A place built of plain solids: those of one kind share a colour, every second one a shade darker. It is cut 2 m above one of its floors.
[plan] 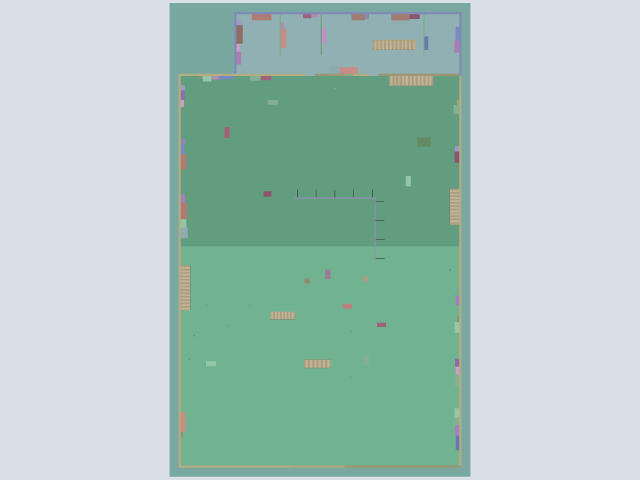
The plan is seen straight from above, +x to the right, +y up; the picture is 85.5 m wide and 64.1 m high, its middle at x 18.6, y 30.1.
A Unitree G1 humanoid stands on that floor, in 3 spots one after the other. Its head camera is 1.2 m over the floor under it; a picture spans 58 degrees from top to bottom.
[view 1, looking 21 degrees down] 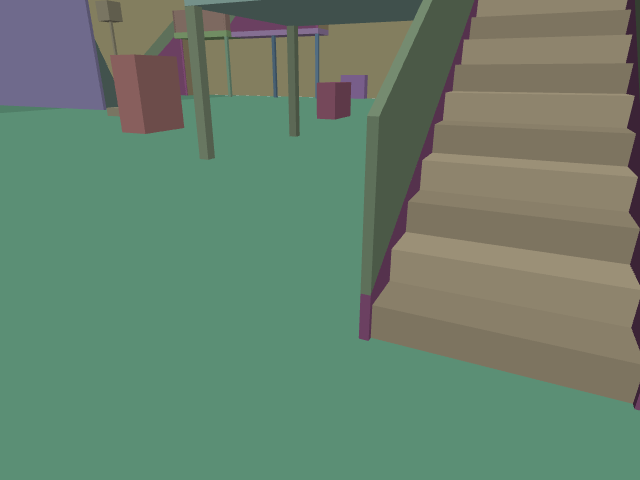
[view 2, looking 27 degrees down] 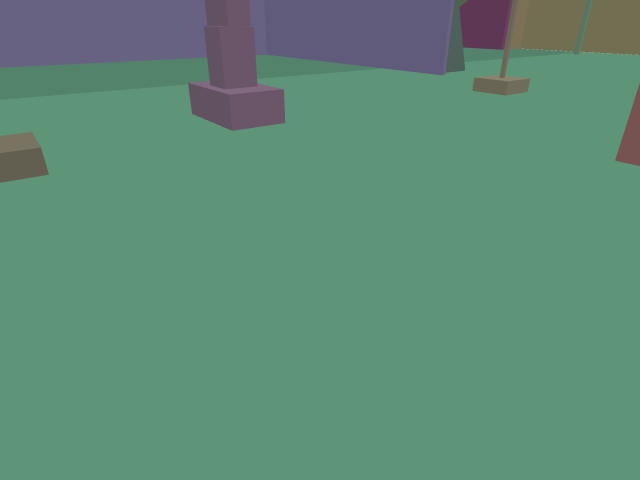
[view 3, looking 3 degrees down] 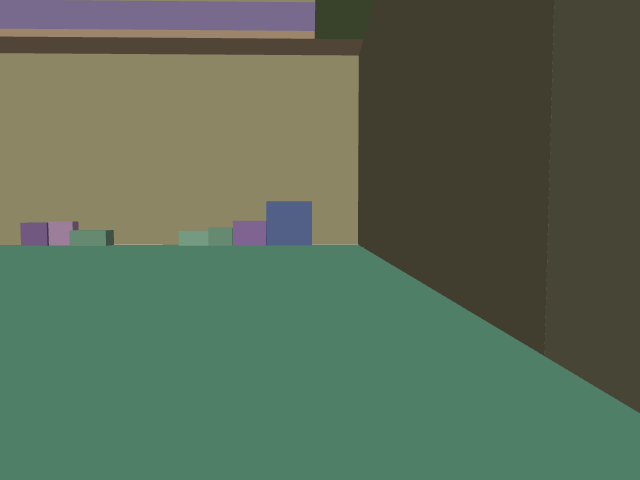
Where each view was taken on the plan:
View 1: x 14.69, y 13.58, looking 25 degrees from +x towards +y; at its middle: floor_bay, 3.35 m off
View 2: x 17.03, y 20.01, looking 54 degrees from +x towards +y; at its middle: floor_bay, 2.64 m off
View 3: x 18.23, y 2.00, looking -1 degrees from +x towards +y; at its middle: wall_bay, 18.99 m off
